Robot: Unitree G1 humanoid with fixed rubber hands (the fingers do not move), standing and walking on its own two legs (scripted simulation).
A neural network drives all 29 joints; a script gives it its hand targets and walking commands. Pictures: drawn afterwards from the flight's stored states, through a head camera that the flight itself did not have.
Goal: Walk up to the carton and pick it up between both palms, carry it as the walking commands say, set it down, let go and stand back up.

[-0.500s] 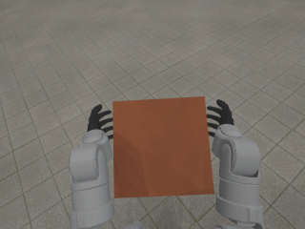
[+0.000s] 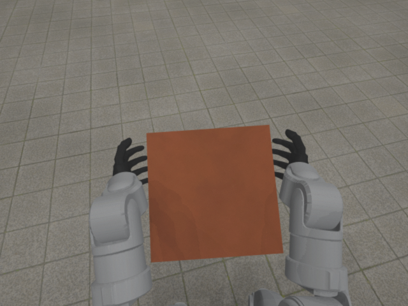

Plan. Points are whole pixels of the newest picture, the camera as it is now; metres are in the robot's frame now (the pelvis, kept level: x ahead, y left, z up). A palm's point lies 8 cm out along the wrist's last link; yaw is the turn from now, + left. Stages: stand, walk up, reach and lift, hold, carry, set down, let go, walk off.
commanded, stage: carry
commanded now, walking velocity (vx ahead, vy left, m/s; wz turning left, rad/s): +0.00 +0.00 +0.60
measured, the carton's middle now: (211, 190) +0.35 +0.01 +0.00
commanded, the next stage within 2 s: none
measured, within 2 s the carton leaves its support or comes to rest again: neither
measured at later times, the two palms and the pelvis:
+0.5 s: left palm (87, 235) +0.21 +0.19 +0.13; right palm (287, 190) +0.28 -0.10 +0.12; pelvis -0.07 -0.03 +0.01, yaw +17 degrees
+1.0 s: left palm out of the picture +0.04 +0.31 +0.10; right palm (173, 241) +0.21 +0.07 +0.11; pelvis -0.14 +0.00 +0.00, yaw +34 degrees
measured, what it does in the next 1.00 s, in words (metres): walks backwards, turning left: right foot, then left foot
